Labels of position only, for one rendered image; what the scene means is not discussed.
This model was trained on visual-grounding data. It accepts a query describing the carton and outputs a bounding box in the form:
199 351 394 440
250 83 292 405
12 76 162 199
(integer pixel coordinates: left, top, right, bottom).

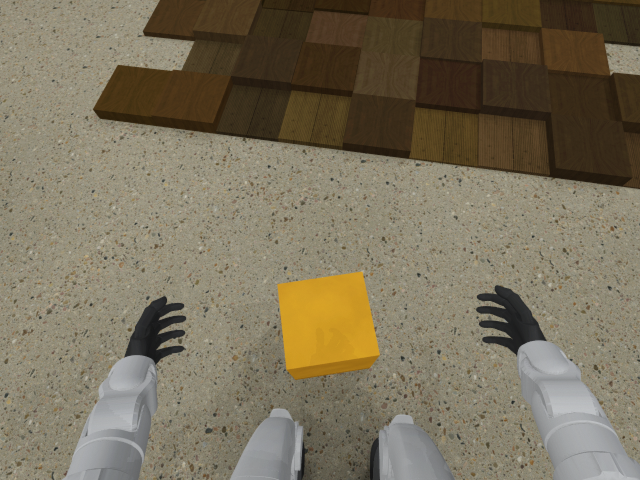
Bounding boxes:
277 272 380 380

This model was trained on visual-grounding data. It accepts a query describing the robot left hand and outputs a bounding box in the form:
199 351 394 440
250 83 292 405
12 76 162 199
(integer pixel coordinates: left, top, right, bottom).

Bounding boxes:
124 296 186 365

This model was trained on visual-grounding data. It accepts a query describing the robot left forearm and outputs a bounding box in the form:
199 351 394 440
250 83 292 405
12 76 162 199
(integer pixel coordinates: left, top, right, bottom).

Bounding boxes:
62 355 158 480

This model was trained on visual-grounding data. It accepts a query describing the robot thigh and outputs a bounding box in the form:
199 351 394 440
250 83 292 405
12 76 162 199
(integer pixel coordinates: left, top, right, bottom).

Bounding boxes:
230 417 303 480
379 423 455 480

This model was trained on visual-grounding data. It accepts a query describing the robot right forearm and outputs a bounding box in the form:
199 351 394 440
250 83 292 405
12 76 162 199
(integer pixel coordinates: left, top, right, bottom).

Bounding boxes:
517 340 640 480

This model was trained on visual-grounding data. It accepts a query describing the robot right thigh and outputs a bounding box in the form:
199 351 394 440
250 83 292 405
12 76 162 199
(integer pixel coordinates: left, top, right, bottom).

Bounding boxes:
379 423 455 480

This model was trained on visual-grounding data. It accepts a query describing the robot left thigh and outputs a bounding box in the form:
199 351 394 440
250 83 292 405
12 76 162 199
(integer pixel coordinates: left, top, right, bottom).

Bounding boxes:
230 417 303 480

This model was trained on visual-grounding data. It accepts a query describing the robot right hand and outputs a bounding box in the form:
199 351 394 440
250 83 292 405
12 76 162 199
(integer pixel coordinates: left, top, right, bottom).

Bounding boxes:
476 285 547 356

